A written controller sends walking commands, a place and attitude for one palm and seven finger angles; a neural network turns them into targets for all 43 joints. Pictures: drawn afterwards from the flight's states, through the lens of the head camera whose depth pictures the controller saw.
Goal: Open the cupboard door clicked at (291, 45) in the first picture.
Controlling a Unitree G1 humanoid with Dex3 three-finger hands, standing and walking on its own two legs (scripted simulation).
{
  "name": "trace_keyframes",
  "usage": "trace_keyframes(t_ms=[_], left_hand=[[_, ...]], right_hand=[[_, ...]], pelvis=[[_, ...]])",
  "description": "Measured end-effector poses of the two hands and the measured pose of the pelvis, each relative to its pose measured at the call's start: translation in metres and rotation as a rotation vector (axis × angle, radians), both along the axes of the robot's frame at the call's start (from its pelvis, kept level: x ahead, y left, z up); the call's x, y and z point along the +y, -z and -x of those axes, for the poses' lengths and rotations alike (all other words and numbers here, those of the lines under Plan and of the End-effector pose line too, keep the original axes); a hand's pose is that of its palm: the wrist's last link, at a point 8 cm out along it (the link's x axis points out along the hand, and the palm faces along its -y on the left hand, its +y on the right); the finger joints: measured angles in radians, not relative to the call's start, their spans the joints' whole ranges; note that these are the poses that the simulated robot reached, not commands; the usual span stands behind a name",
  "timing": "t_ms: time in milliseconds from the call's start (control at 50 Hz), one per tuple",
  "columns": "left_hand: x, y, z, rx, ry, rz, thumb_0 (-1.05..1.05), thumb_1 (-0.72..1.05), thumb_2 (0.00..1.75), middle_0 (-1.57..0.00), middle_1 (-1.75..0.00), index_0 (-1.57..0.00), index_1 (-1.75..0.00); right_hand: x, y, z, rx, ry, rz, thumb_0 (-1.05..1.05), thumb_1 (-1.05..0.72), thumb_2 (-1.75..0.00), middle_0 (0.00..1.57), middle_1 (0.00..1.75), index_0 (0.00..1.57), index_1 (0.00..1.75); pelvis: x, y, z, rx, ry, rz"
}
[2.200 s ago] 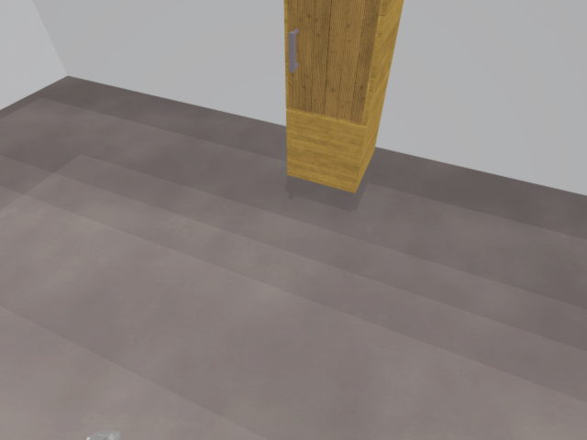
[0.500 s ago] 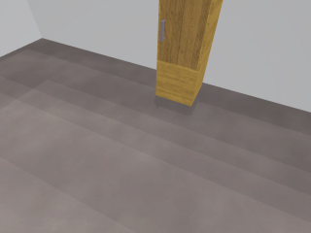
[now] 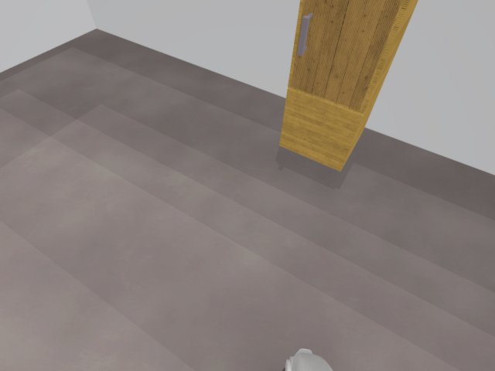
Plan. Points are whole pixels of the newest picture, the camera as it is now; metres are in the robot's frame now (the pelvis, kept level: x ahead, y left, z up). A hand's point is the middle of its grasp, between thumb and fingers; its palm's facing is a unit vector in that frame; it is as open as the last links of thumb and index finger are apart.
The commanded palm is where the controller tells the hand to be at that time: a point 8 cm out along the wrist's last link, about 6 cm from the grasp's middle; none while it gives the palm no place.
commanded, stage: walk to a spot facing it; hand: left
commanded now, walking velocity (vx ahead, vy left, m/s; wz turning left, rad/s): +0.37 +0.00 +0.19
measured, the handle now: (305, 34) +1.31 -0.23 -0.08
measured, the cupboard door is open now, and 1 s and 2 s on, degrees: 0 0 0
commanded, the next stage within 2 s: turn to face it in 0.82 s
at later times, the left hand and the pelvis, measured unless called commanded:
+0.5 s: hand out of the picture +0.14 +0.16 -0.19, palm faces +0.23 -0.96 -0.17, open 7.3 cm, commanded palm none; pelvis +0.24 -0.01 -0.01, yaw +10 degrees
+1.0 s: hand (161, 207) +0.51 +0.22 -0.17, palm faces +0.15 -0.97 -0.21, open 7.4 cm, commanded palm none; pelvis +0.46 +0.03 +0.00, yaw +8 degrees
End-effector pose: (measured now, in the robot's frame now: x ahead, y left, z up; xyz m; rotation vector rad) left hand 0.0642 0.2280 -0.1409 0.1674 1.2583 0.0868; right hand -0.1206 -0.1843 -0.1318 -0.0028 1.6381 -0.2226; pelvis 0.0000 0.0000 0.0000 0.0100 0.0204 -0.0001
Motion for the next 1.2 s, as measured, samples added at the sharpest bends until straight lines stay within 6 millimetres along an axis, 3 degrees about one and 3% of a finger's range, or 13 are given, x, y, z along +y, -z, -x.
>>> trace_keyframes(t_ms=[100, 160, 260, 340, 460, 540, 580, 640, 760, 880, 1040, 1100, 1200], left_hand=[[-0.023, 0.004, -0.091, -0.128, 0.019, -0.022, 0.01, 0.91, 0.9, -0.2, -0.3, -0.2, -0.3], [-0.032, 0.001, -0.117, -0.193, -0.027, -0.026, 0.0, 0.91, 0.9, -0.2, -0.3, -0.2, -0.3], [-0.034, -0.006, -0.114, -0.131, -0.137, -0.043, -0.01, 0.93, 0.9, -0.2, -0.3, -0.2, -0.3], [-0.026, -0.004, -0.098, -0.018, -0.182, -0.054, -0.02, 0.95, 0.9, -0.2, -0.3, -0.2, -0.3], [-0.025, 0.01, -0.071, 0.181, -0.273, 0.001, -0.01, 0.93, 0.9, -0.2, -0.3, -0.2, -0.3], [-0.019, 0.027, -0.067, 0.302, -0.328, 0.048, 0.0, 0.92, 0.9, -0.2, -0.3, -0.2, -0.3], [-0.012, 0.029, -0.08, 0.328, -0.338, 0.06, 0.0, 0.91, 0.9, -0.2, -0.3, -0.2, -0.3], [0.003, 0.023, -0.119, 0.285, -0.334, 0.059, 0.01, 0.91, 0.9, -0.2, -0.3, -0.2, -0.3], [0.029, 0.008, -0.225, 0.121, -0.303, 0.036, 0.01, 0.91, 0.9, -0.2, -0.3, -0.19, -0.3], [0.045, -0.001, -0.328, 0.014, -0.258, 0.003, 0.01, 0.92, 0.9, -0.2, -0.3, -0.19, -0.3], [0.038, -0.004, -0.468, -0.075, -0.131, -0.056, 0.01, 0.91, 0.9, -0.2, -0.3, -0.19, -0.3], [0.027, 0.001, -0.504, -0.117, -0.105, -0.072, 0.0, 0.91, 0.9, -0.2, -0.3, -0.19, -0.3], [0.01, -0.005, -0.52, -0.077, -0.096, -0.065, 0.0, 0.91, 0.9, -0.2, -0.3, -0.2, -0.3]], right_hand=[[-0.031, 0.022, -0.052, 0.021, -0.015, -0.01, 0.0, -0.91, -0.89, 0.21, 0.3, 0.2, 0.3], [-0.057, 0.028, -0.106, -0.008, -0.073, 0.002, 0.0, -0.91, -0.89, 0.21, 0.3, 0.2, 0.3], [-0.09, 0.019, -0.239, -0.2, -0.177, 0.064, 0.01, -0.91, -0.89, 0.2, 0.3, 0.2, 0.3], [-0.094, 0.004, -0.347, -0.362, -0.249, 0.089, 0.01, -0.92, -0.9, 0.2, 0.3, 0.19, 0.3], [-0.057, -0.01, -0.484, -0.514, -0.384, 0.076, 0.0, -0.92, -0.9, 0.19, 0.3, 0.19, 0.3], [-0.021, -0.004, -0.553, -0.59, -0.453, 0.079, 0.0, -0.91, -0.9, 0.2, 0.3, 0.19, 0.3], [-0.008, -0.002, -0.568, -0.599, -0.454, 0.079, 0.0, -0.91, -0.9, 0.2, 0.3, 0.19, 0.3], [0.004, -0.003, -0.569, -0.549, -0.432, 0.069, 0.0, -0.91, -0.89, 0.2, 0.3, 0.2, 0.3], [-0.002, -0.008, -0.56, -0.427, -0.355, 0.099, -0.02, -0.96, -0.89, 0.21, 0.3, 0.2, 0.3], [-0.009, -0.002, -0.544, -0.276, -0.286, 0.086, -0.01, -0.94, -0.89, 0.2, 0.3, 0.2, 0.3], [-0.014, 0.022, -0.538, -0.076, -0.174, 0.023, 0.0, -0.92, -0.89, 0.2, 0.3, 0.2, 0.3], [-0.021, 0.036, -0.553, -0.035, -0.145, 0.004, 0.0, -0.91, -0.89, 0.2, 0.3, 0.2, 0.3], [-0.034, 0.034, -0.623, -0.148, -0.144, 0.027, 0.01, -0.91, -0.89, 0.2, 0.3, 0.2, 0.3]], pelvis=[[-0.024, 0.019, -0.055, -0.008, -0.029, -0.002], [-0.034, 0.02, -0.081, -0.023, -0.065, 0.01], [-0.038, 0.006, -0.126, -0.022, -0.101, 0.019], [-0.036, 0.0, -0.163, -0.016, -0.124, 0.024], [-0.017, 0.005, -0.221, -0.029, -0.157, 0.039], [0.008, 0.022, -0.264, -0.044, -0.172, 0.04], [0.017, 0.023, -0.278, -0.055, -0.176, 0.031], [0.027, 0.014, -0.301, -0.059, -0.176, 0.021], [0.04, -0.002, -0.348, -0.049, -0.187, 0.007], [0.039, -0.006, -0.4, -0.047, -0.179, -0.009], [0.02, 0.01, -0.479, -0.052, -0.132, -0.021], [0.009, 0.021, -0.502, -0.055, -0.114, -0.013], [0.002, 0.011, -0.52, -0.05, -0.074, -0.012]])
